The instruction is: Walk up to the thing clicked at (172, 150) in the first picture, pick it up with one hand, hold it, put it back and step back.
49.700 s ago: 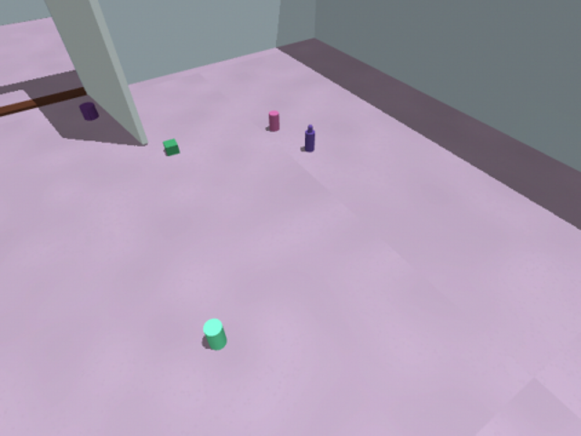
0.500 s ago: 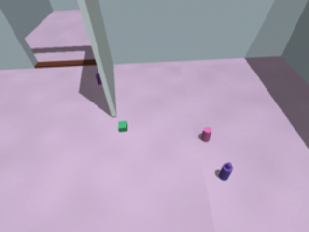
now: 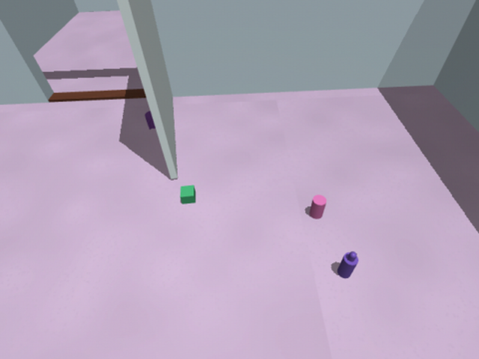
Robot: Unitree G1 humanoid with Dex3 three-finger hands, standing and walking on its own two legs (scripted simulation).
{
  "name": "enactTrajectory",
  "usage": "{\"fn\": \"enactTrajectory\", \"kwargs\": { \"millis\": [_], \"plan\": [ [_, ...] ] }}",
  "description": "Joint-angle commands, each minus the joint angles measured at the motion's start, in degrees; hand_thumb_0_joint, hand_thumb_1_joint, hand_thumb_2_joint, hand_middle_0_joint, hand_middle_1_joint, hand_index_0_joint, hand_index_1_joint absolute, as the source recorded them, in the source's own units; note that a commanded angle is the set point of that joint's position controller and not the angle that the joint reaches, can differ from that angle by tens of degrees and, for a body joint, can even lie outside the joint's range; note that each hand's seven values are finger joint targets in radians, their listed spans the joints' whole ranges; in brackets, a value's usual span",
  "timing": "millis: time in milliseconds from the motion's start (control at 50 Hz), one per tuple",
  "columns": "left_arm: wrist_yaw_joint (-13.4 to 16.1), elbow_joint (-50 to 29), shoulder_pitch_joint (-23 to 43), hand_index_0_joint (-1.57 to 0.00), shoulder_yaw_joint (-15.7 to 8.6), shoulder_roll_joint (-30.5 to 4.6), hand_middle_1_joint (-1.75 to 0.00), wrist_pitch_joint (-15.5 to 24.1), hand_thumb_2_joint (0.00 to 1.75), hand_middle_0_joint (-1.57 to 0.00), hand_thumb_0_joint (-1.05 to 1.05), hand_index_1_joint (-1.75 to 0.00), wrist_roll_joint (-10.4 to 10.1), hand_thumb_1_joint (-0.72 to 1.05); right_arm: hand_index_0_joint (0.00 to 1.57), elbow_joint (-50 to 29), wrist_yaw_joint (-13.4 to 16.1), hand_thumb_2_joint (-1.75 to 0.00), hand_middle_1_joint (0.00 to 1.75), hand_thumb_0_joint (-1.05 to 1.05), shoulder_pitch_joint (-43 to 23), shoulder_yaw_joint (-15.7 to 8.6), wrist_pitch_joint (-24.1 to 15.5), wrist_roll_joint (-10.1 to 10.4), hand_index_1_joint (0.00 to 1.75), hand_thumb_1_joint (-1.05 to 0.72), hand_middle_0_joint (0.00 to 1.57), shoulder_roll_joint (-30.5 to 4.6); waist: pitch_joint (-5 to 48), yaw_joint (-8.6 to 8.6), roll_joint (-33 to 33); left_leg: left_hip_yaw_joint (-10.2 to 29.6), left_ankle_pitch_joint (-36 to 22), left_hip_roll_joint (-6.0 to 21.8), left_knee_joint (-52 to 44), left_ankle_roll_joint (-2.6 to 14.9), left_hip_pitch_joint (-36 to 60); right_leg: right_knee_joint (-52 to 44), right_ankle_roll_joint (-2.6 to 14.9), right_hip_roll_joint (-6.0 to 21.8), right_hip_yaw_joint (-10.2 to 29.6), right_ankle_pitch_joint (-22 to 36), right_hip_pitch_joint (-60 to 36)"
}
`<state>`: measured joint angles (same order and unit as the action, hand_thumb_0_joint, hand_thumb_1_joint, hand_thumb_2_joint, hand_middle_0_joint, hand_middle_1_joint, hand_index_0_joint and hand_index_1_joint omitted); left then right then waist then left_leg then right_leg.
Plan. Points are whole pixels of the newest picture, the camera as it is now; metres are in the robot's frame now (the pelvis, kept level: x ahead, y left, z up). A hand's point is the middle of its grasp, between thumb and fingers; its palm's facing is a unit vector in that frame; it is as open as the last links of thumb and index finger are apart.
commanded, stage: step back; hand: left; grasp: from above
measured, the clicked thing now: (188, 194) +1.09 +0.31 -0.73
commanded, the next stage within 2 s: stand in 0.34 s
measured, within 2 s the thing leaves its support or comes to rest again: neither
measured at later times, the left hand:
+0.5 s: hand out of the picture +0.13 +0.30 -0.15, palm faces +0.03 -0.94 -0.33, open 7.4 cm
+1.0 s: hand out of the picture +0.10 +0.28 -0.13, palm faces +0.01 -0.94 -0.35, open 7.4 cm
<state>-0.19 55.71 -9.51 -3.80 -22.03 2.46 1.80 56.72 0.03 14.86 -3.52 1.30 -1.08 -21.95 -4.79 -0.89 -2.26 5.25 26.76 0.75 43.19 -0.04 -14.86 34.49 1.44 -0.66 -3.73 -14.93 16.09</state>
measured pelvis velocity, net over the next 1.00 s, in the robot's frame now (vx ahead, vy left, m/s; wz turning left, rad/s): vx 0.03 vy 0.02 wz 0.02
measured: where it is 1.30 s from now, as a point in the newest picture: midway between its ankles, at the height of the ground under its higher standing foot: outside the picture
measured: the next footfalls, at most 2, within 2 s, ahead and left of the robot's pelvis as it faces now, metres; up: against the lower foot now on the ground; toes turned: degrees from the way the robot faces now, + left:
left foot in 0.24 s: +0.09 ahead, +0.16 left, +0.00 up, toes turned +2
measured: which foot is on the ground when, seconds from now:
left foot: up 0.00-0.22, down 0.24-1.00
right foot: down 0.00-1.00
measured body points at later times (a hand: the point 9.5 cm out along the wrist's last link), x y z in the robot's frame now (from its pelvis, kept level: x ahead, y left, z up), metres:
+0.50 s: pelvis +0.05 +0.04 +0.01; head +0.07 +0.05 +0.46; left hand +0.13 +0.35 -0.13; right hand +0.15 -0.26 -0.11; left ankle +0.05 +0.16 -0.72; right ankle +0.04 -0.11 -0.72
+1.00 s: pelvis +0.03 +0.02 +0.02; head +0.03 +0.02 +0.47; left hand +0.10 +0.33 -0.11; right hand +0.13 -0.27 -0.11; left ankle +0.05 +0.16 -0.72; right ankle +0.04 -0.11 -0.72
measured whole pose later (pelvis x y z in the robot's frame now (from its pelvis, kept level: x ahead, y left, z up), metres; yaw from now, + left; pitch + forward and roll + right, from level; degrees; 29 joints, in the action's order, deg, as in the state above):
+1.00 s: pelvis +0.03 +0.02 +0.02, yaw +1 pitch -4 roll +0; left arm -0.4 65.5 -6.0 -0.1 -20.3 1.1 0.4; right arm 65.1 -0.8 3.9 -0.8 -0.1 -0.4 -19.8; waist -3.8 0.2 -0.2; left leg -0.1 8.6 1.7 19.2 -1.4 -6.9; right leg 19.2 -1.2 1.5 -1.2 -10.6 4.9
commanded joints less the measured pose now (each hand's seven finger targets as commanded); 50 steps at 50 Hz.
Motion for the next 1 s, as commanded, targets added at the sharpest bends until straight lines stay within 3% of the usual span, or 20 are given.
{"fn": "enactTrajectory", "kwargs": {
  "millis": [0,40,100,140,200,220,240,260,280,300,320,340,360,380,440,640,760,840,920,980],
  "plan": [
    [0.99,-4.84,3.62,-0.2,-4.05,-16.21,-0.3,1.18,0.9,-0.2,0.0,-0.3,0.28,0.9,0.2,-2.93,0.82,-0.9,0.3,0.0,0.83,-2.29,-1.44,-0.1,0.3,-0.9,0.2,-11.76,-0.56,1.83,6.78,3.38,4.1,1.18,10.84,0.64,-11.79,-21.23,10.95,21.35,28.65,-19.73,-2.12],
    [1.11,-4.46,4.28,-0.2,-3.28,-14.27,-0.3,1.53,0.9,-0.2,0.0,-0.3,-0.19,0.9,0.2,-1.43,0.56,-0.9,0.3,0.0,1.26,-1.81,-1.63,0.04,0.3,-0.9,0.2,-10.51,0.48,1.58,7.92,3.34,0.47,0.71,8.78,0.58,-10.3,-18.68,8.05,16.7,19.65,-7.53,-2.95],
    [1.03,-3.6,4.26,-0.2,-3.3,-14.61,-0.3,1.45,0.9,-0.2,0.0,-0.3,-0.17,0.9,0.2,-1.3,0.29,-0.9,0.3,0.0,0.94,-1.4,-1.89,-0.26,0.3,-0.9,0.2,-9.48,2.06,1.99,10.6,-0.8,-0.61,1.42,1.33,-0.17,-6.93,-14.59,8.24,16.55,14.79,6.52,-3.4],
    [0.98,-3.53,5.77,-0.2,-2.9,-13.96,-0.3,1.17,0.9,-0.2,0.0,-0.3,-0.59,0.9,0.2,-0.88,0.21,-0.9,0.3,0.0,0.42,-1.31,-2.18,-0.53,0.3,-0.9,0.2,-8.7,2.88,1.6,12.12,-4.43,-2.43,1.01,-4.52,-0.18,-3.63,-12.29,7.46,15.27,11.06,12.06,-3.17],
    [0.86,-3.6,6.57,-0.2,-1.91,-13.08,-0.3,0.11,0.9,-0.2,0.0,-0.3,-1.18,0.9,0.2,0.73,0.58,-0.9,0.3,0.0,1.1,-1.72,-2.79,-0.75,0.3,-0.9,0.2,-8.73,4.89,-0.23,8.69,-6.81,-16.93,-1.01,-17.5,-0.01,4.73,-3.72,4.21,12.11,7.11,17.48,-0.94],
    [0.96,-4.04,6.89,-0.2,-1.37,-11.44,-0.3,-0.14,0.9,-0.2,0.0,-0.3,-1.42,0.9,0.2,0.8,0.91,-0.9,0.3,0.0,0.93,-2.24,-3.03,-1.02,0.3,-0.9,0.2,-10.27,6.23,-0.39,5.16,-2.69,-25.5,1.89,-17.63,0.99,6.37,-0.18,2.12,10.27,5.32,17.56,-0.3],
    [1.05,-4.33,6.08,-0.2,-0.89,-9.79,-0.3,-0.44,0.9,-0.2,0.0,-0.3,-1.99,0.9,0.2,0.37,1.23,-0.9,0.3,0.0,-0.62,-2.54,-3.33,-1.17,0.3,-0.9,0.2,-12.46,7.66,0.88,-0.91,5.26,-31.28,8.5,-19.82,3.08,6.62,4.05,0.39,6.83,3.31,12.58,0.79],
    [1.14,-3.68,6.45,-0.2,-0.78,-9.72,-0.3,-1.07,0.9,-0.2,0.0,-0.3,-2.67,0.9,0.2,-0.93,1.18,-0.9,0.3,0.0,-5.19,-2.55,-3.34,-0.77,0.3,-0.9,0.2,-15.34,6.55,1.59,-4.9,11.65,-27.0,12.93,-21.14,7.98,1.17,4.93,-0.72,1.87,1.7,-1.55,0.14],
    [1.31,-2.22,5.78,-0.2,-0.98,-10.41,-0.3,-1.42,0.9,-0.2,0.0,-0.3,-2.43,0.9,0.2,-1.16,1.01,-0.9,0.3,0.0,-7.82,-2.58,-3.21,-0.59,0.3,-0.9,0.2,-15.84,5.17,1.97,-6.7,12.9,-24.52,14.97,-21.81,10.71,-3.9,5.05,-0.44,1.86,2.29,-9.7,-4.42],
    [1.34,-1.28,4.48,-0.2,-0.56,-9.94,-0.3,-1.14,0.9,-0.2,0.0,-0.3,-2.09,0.9,0.2,-0.86,0.95,-0.9,0.3,0.0,-9.62,-2.09,-3.03,-0.54,0.3,-0.9,0.2,-14.31,5.28,3.13,-5.74,10.45,-25.95,13.96,-20.57,9.73,-3.38,0.6,-0.15,2.44,3.08,-7.9,-6.21],
    [0.86,0.8,1.77,-0.2,0.45,-7.31,-0.3,-1.07,0.9,-0.2,0.0,-0.3,-2.46,0.9,0.2,-1.05,0.56,-0.9,0.3,0.0,-10.33,-1.15,-3.3,0.09,0.3,-0.9,0.2,-11.98,6.71,4.24,-3.64,7.73,-23.91,11.04,-21.08,6.37,-1.51,-5.88,-0.16,4.43,6.07,-1.49,-8.6],
    [0.54,1.39,2.12,-0.2,0.27,-9.09,-0.3,-0.63,0.9,-0.2,0.0,-0.3,-2.11,0.9,0.2,-1.1,0.65,-0.9,0.3,0.0,-9.73,-0.8,-3.55,0.55,0.3,-0.9,0.2,-10.72,8.88,2.83,-2.34,3.67,-27.4,8.29,-18.86,3.63,2.17,-6.04,0.5,6.57,6.34,8.41,-9.47],
    [0.52,1.78,2.49,-0.2,0.17,-9.94,-0.3,-0.38,0.9,-0.2,0.0,-0.3,-1.98,0.9,0.2,-0.23,0.71,-0.9,0.3,0.0,-8.2,-0.47,-3.86,0.69,0.3,-0.9,0.2,-10.35,10.23,2.11,-2.43,2.69,-31.37,7.4,-17.42,2.38,3.4,-6.18,0.87,7.4,7.07,14.78,-11.3],
    [0.69,1.78,3.25,-0.2,0.26,-10.48,-0.3,-0.22,0.9,-0.2,0.0,-0.3,-1.93,0.9,0.2,0.3,0.75,-0.9,0.3,0.0,-8.14,-0.49,-4.07,0.85,0.3,-0.9,0.2,-10.53,10.88,1.7,-3.07,1.79,-32.75,6.55,-17.5,1.64,4.47,-6.72,1.12,8.17,7.7,18.11,-11.99],
    [0.87,2.62,5.16,-0.2,1.01,-9.46,-0.3,-0.55,0.9,-0.2,0.0,-0.3,-2.17,0.9,0.2,1.28,1.04,-0.9,0.3,0.0,-10.14,-0.35,-4.15,0.64,0.3,-0.9,0.2,-11.46,10.0,1.58,-2.81,1.68,-41.5,7.71,-18.45,2.2,8.88,-7.49,0.0,6.94,6.32,19.79,-10.19],
    [0.62,5.62,6.58,-0.2,1.58,-9.75,-0.3,-0.43,0.9,-0.2,0.0,-0.3,-1.53,0.9,0.2,2.61,0.44,-0.9,0.3,0.0,-14.14,0.27,-3.24,0.92,0.3,-0.9,0.2,-9.86,6.39,0.79,1.8,0.02,-28.71,6.81,-24.49,1.36,9.46,-15.64,-0.94,7.72,6.81,13.38,-10.56],
    [0.7,6.08,6.42,-0.2,1.56,-10.05,-0.3,-0.02,0.9,-0.2,0.0,-0.3,-1.38,0.9,0.2,3.25,0.06,-0.9,0.3,0.0,-15.24,0.4,-3.29,0.81,0.3,-0.9,0.2,-9.77,7.83,0.95,1.76,-0.69,-28.4,6.72,-25.35,1.15,10.64,-17.35,-1.03,8.52,7.16,14.76,-11.78],
    [0.66,6.46,6.64,-0.2,1.51,-10.45,-0.3,-0.09,0.9,-0.2,0.0,-0.3,-1.37,0.9,0.2,3.99,-0.1,-0.9,0.3,0.0,-15.25,0.66,-3.09,0.76,0.3,-0.9,0.2,-9.35,5.68,0.85,2.71,-0.46,-23.65,6.58,-26.9,0.66,10.2,-18.86,-1.0,8.35,7.45,9.35,-9.73],
    [0.56,6.39,6.67,-0.2,1.57,-10.46,-0.3,0.04,0.9,-0.2,0.0,-0.3,-1.17,0.9,0.2,4.42,-0.29,-0.9,0.3,0.0,-15.1,0.74,-3.1,0.68,0.3,-0.9,0.2,-9.48,5.5,0.82,2.99,-0.52,-21.4,6.46,-27.24,0.54,9.77,-19.57,-0.95,8.52,7.8,7.82,-9.27],
    [0.58,6.47,6.2,-0.2,1.48,-11.03,-0.3,-0.06,0.9,-0.2,0.0,-0.3,-1.16,0.9,0.2,5.09,-0.42,-0.9,0.3,0.0,-14.35,0.8,-2.91,0.54,0.3,-0.9,0.2,-9.37,3.78,0.95,3.37,-0.36,-17.81,6.01,-27.79,0.28,8.25,-21.04,-0.97,8.33,8.24,2.63,-7.92]
  ]
}}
